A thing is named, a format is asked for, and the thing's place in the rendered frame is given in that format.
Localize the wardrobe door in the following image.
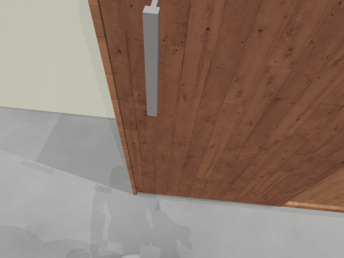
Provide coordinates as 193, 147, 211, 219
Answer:
290, 167, 344, 207
99, 0, 344, 207

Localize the handle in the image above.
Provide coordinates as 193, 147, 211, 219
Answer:
142, 0, 160, 117

